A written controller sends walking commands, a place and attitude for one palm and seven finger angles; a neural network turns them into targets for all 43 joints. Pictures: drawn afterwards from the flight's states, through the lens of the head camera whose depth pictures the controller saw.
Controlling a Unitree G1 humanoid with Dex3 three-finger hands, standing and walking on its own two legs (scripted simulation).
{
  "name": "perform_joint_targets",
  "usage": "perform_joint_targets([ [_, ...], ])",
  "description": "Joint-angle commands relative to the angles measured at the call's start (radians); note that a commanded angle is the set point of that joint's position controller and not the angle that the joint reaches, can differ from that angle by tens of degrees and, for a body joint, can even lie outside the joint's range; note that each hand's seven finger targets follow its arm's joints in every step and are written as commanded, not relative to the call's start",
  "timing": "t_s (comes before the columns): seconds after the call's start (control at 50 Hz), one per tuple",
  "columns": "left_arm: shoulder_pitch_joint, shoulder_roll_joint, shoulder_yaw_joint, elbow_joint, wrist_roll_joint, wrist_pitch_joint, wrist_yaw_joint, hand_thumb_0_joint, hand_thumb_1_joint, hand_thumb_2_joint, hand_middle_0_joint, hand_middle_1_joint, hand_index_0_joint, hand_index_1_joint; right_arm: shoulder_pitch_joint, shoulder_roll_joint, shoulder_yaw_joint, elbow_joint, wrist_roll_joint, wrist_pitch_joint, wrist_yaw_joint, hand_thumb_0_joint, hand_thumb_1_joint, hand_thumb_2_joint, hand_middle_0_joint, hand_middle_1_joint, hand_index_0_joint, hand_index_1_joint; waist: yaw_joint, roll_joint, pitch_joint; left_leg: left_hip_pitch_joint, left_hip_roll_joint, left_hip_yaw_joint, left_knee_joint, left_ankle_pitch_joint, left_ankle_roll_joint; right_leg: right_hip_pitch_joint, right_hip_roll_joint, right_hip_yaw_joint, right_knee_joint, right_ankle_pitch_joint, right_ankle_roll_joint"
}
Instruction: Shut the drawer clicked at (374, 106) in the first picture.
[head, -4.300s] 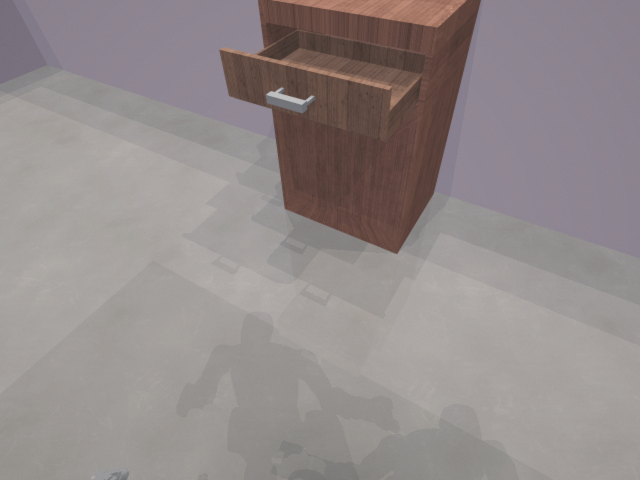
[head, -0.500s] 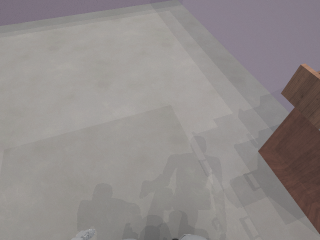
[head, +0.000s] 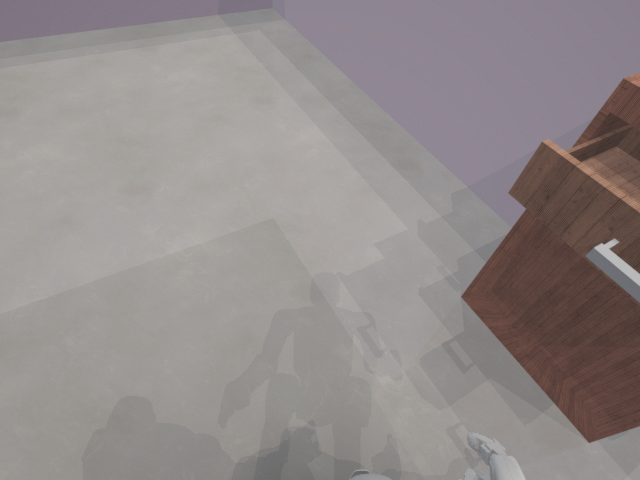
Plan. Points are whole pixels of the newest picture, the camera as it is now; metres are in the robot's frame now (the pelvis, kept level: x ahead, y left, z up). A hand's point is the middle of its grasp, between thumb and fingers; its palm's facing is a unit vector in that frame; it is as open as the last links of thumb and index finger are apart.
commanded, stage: turn to face it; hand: left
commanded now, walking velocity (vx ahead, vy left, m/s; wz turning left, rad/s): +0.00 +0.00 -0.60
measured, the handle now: (630, 269) +0.51 -0.47 -0.02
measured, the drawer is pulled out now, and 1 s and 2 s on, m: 0.23 0.23 0.23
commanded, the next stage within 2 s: take the last steps up to it in 1.28 s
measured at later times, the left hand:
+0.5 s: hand (255, 430) +0.20 +0.11 -0.15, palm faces -0.36 -0.89 -0.26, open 7.4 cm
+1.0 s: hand (232, 440) +0.19 +0.14 -0.17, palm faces -0.53 -0.82 -0.22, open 7.4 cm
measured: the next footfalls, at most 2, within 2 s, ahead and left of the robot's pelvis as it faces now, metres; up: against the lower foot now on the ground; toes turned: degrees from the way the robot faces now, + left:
right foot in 0.46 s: -0.01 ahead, -0.14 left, +0.00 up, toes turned -24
left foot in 0.92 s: +0.11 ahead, +0.06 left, +0.00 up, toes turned -31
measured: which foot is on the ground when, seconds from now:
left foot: down 0.00-0.46, up 0.48-0.90, down 0.92-1.00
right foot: up 0.00-0.44, down 0.46-0.92, up 0.94-1.00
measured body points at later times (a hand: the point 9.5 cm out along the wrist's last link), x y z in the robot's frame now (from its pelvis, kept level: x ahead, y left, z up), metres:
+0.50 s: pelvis +0.00 -0.03 -0.01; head +0.04 -0.06 +0.43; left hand +0.22 +0.16 -0.13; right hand -0.13 -0.27 -0.16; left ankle -0.01 +0.10 -0.71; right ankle -0.04 -0.13 -0.74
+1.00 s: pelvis +0.01 +0.00 +0.00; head +0.06 +0.00 +0.45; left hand +0.22 +0.18 -0.16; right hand -0.03 -0.26 -0.12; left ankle +0.08 +0.08 -0.73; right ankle -0.07 -0.10 -0.68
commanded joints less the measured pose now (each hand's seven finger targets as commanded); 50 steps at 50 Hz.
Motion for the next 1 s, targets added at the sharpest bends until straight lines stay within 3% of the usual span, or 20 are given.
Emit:
perform_joint_targets([
  [0.0, 0.027, 0.092, 0.031, -0.069, 0.002, -0.007, -0.021, 0.0, 0.9, 0.9, -0.2, -0.3, -0.2, -0.3, -0.001, -0.164, -0.033, -0.084, -0.008, -0.015, -0.011, 0.0, -0.9, -0.9, 0.2, 0.3, 0.2, 0.3, -0.016, 0.213, -0.003, 0.021, 0.304, -0.129, -0.233, 0.367, 0.083, -0.127, -0.095, -0.054, 0.423, 0.006, 0.042],
  [0.04, 0.016, 0.076, 0.022, -0.074, 0.0, -0.001, -0.023, 0.0, 0.9, 0.9, -0.2, -0.3, -0.2, -0.3, 0.053, -0.161, -0.034, -0.066, -0.006, -0.02, -0.012, 0.0, -0.9, -0.9, 0.2, 0.3, 0.2, 0.3, -0.032, 0.22, -0.031, 0.093, 0.282, -0.076, -0.208, 0.451, 0.08, -0.143, -0.102, -0.072, 0.432, 0.034, 0.056],
  [0.18, -0.109, 0.055, 0.005, -0.101, -0.005, 0.002, -0.026, 0.0, 0.9, 0.9, -0.2, -0.3, -0.2, -0.3, 0.227, -0.18, -0.053, 0.0, -0.004, -0.021, -0.011, 0.0, -0.9, -0.9, 0.2, 0.3, 0.2, 0.3, -0.095, 0.244, -0.045, 0.249, 0.322, -0.026, -0.169, 0.643, 0.096, -0.148, -0.135, -0.129, 0.266, -0.004, 0.066],
  [0.3, -0.195, 0.035, -0.011, -0.125, -0.005, -0.005, -0.031, 0.0, 0.9, 0.9, -0.2, -0.3, -0.2, -0.3, 0.258, -0.211, -0.074, 0.04, -0.011, -0.013, 0.003, 0.0, -0.9, -0.9, 0.2, 0.3, 0.2, 0.3, -0.12, 0.288, -0.051, 0.222, 0.362, 0.061, -0.138, 0.606, 0.096, -0.016, -0.139, -0.197, 0.015, -0.043, 0.029],
  [0.36, -0.19, 0.037, -0.013, -0.13, -0.006, -0.019, -0.029, 0.0, 0.9, 0.9, -0.2, -0.3, -0.2, -0.3, 0.259, -0.231, -0.083, 0.052, -0.013, -0.013, 0.009, 0.0, -0.9, -0.9, 0.2, 0.3, 0.2, 0.3, -0.109, 0.288, -0.069, 0.202, 0.373, 0.086, -0.074, 0.603, 0.067, 0.082, -0.12, -0.214, -0.151, -0.01, -0.003],
  [0.4, -0.084, 0.086, -0.004, -0.102, -0.003, -0.04, -0.022, 0.0, 0.9, 0.9, -0.2, -0.3, -0.2, -0.3, 0.26, -0.225, -0.081, 0.046, -0.002, -0.014, 0.016, 0.0, -0.9, -0.9, 0.2, 0.3, 0.2, 0.3, -0.046, 0.188, -0.136, 0.091, 0.343, 0.155, 0.127, 0.534, -0.013, 0.348, -0.134, -0.196, -0.416, 0.226, -0.034],
  [0.42, 0.02, 0.201, 0.018, -0.075, 0.003, -0.055, -0.007, 0.0, 0.9, 0.9, -0.2, -0.3, -0.2, -0.3, 0.258, -0.17, -0.064, 0.018, 0.009, -0.01, 0.025, 0.0, -0.9, -0.9, 0.2, 0.3, 0.2, 0.3, 0.002, -0.061, -0.204, -0.188, 0.261, 0.207, 0.351, 0.141, -0.08, 0.618, -0.355, 0.06, -0.459, 0.532, -0.113],
  [0.44, 0.065, 0.277, 0.032, -0.062, -0.016, -0.055, 0.007, 0.0, 0.9, 0.9, -0.2, -0.3, -0.2, -0.3, 0.2, -0.129, -0.046, -0.028, 0.004, 0.001, 0.02, 0.0, -0.9, -0.9, 0.2, 0.3, 0.2, 0.3, 0.016, -0.185, -0.211, -0.372, 0.144, 0.119, 0.578, -0.364, -0.123, 0.611, -0.541, 0.27, -0.427, 0.959, -0.225],
  [0.46, 0.069, 0.262, 0.035, -0.064, -0.022, -0.048, 0.019, 0.0, 0.9, 0.9, -0.2, -0.3, -0.2, -0.3, 0.146, -0.151, -0.047, -0.038, 0.005, 0.01, 0.008, 0.0, -0.9, -0.9, 0.2, 0.3, 0.2, 0.3, 0.025, -0.101, -0.193, -0.378, 0.152, -0.011, 0.639, -0.348, -0.109, 0.526, -0.509, 0.225, -0.429, 0.923, -0.259],
  [0.48, 0.01, 0.241, 0.034, -0.075, -0.021, -0.042, 0.026, 0.0, 0.9, 0.9, -0.2, -0.3, -0.2, -0.3, 0.12, -0.153, -0.048, -0.039, 0.005, 0.015, 0.005, 0.0, -0.9, -0.9, 0.2, 0.3, 0.2, 0.3, 0.004, -0.117, -0.149, -0.405, 0.16, -0.036, 0.665, -0.294, -0.109, 0.482, -0.463, 0.214, -0.442, 0.812, -0.246],
  [0.54, -0.128, 0.163, 0.005, -0.12, -0.015, -0.048, 0.02, 0.0, 0.9, 0.9, -0.2, -0.3, -0.2, -0.3, 0.18, -0.16, -0.054, 0.015, -0.006, 0.023, 0.012, 0.0, -0.9, -0.9, 0.2, 0.3, 0.2, 0.3, -0.076, -0.062, -0.078, -0.334, 0.156, -0.031, 0.62, -0.116, -0.133, 0.345, -0.343, 0.067, -0.458, 0.733, -0.193],
  [0.58, -0.13, 0.165, 0.007, -0.121, -0.011, -0.053, 0.018, 0.0, 0.9, 0.9, -0.2, -0.3, -0.2, -0.3, 0.199, -0.154, -0.055, 0.024, -0.005, 0.025, 0.013, 0.0, -0.9, -0.9, 0.2, 0.3, 0.2, 0.3, -0.081, -0.053, -0.09, -0.297, 0.136, -0.02, 0.575, -0.094, -0.139, 0.33, -0.319, 0.059, -0.452, 0.725, -0.191],
  [0.76, -0.081, 0.192, 0.024, -0.128, -0.003, -0.039, 0.01, 0.0, 0.9, 0.9, -0.2, -0.3, -0.2, -0.3, 0.079, -0.138, -0.054, -0.048, 0.005, 0.013, 0.013, 0.0, -0.9, -0.9, 0.2, 0.3, 0.2, 0.3, -0.043, -0.101, -0.087, -0.2, 0.048, -0.018, 0.303, -0.128, -0.12, 0.287, -0.291, 0.248, -0.447, 0.567, -0.218],
  [0.84, -0.113, 0.186, 0.027, -0.138, -0.01, -0.029, 0.012, 0.0, 0.9, 0.9, -0.2, -0.3, -0.2, -0.3, 0.152, -0.138, -0.054, -0.04, 0.014, -0.001, 0.002, 0.0, -0.9, -0.9, 0.2, 0.3, 0.2, 0.3, -0.085, -0.095, -0.126, -0.014, 0.017, -0.013, 0.01, -0.02, -0.097, 0.244, -0.25, 0.288, -0.364, 0.605, -0.165],
  [0.86, -0.129, 0.161, 0.023, -0.145, -0.016, -0.025, 0.011, 0.0, 0.9, 0.9, -0.2, -0.3, -0.2, -0.3, 0.201, -0.156, -0.056, -0.03, 0.013, -0.008, -0.004, 0.0, -0.9, -0.9, 0.2, 0.3, 0.2, 0.3, -0.114, -0.061, -0.132, 0.116, 0.053, -0.032, -0.126, 0.064, -0.082, 0.153, -0.205, 0.254, -0.302, 0.515, -0.122],
  [0.88, -0.096, 0.088, 0.014, -0.159, -0.022, -0.018, 0.006, 0.0, 0.9, 0.9, -0.2, -0.3, -0.2, -0.3, 0.217, -0.234, -0.066, -0.032, 0.002, -0.016, -0.004, 0.0, -0.9, -0.9, 0.2, 0.3, 0.2, 0.3, -0.111, 0.202, -0.157, 0.242, 0.266, -0.253, -0.247, 0.118, -0.023, -0.011, -0.067, 0.134, -0.14, 0.173, -0.055],
  [0.9, -0.073, 0.07, 0.01, -0.173, -0.015, -0.021, -0.001, 0.0, 0.9, 0.9, -0.2, -0.3, -0.2, -0.3, 0.202, -0.3, -0.074, -0.055, -0.004, -0.007, 0.0, 0.0, -0.9, -0.9, 0.2, 0.3, 0.2, 0.3, -0.094, 0.387, -0.107, 0.206, 0.469, -0.41, -0.28, 0.211, 0.077, -0.129, -0.019, -0.033, 0.092, -0.202, 0.006],
  [0.92, -0.076, 0.11, 0.018, -0.147, 0.001, -0.016, -0.001, 0.0, 0.9, 0.9, -0.2, -0.3, -0.2, -0.3, 0.173, -0.262, -0.064, -0.056, -0.009, -0.008, -0.003, 0.0, -0.9, -0.9, 0.2, 0.3, 0.2, 0.3, -0.106, 0.354, -0.086, 0.113, 0.472, -0.408, -0.283, 0.195, 0.101, -0.12, -0.066, 0.0, 0.259, -0.181, 0.021],
  [0.94, -0.081, 0.122, 0.029, -0.128, 0.002, -0.015, -0.009, 0.0, 0.9, 0.9, -0.2, -0.3, -0.2, -0.3, 0.126, -0.221, -0.053, -0.067, -0.012, -0.01, -0.005, 0.0, -0.9, -0.9, 0.2, 0.3, 0.2, 0.3, -0.08, 0.264, -0.049, 0.047, 0.403, -0.317, -0.279, 0.18, 0.099, -0.106, -0.079, -0.006, 0.343, -0.115, 0.022],
  [0.98, -0.042, 0.099, 0.024, -0.103, -0.001, -0.012, -0.025, 0.0, 0.9, 0.9, -0.2, -0.3, -0.2, -0.3, 0.052, -0.183, -0.04, -0.083, -0.008, -0.016, -0.007, 0.0, -0.9, -0.9, 0.2, 0.3, 0.2, 0.3, -0.043, 0.2, -0.045, 0.057, 0.325, -0.144, -0.247, 0.272, 0.09, -0.103, -0.107, -0.06, 0.399, -0.024, 0.031],
])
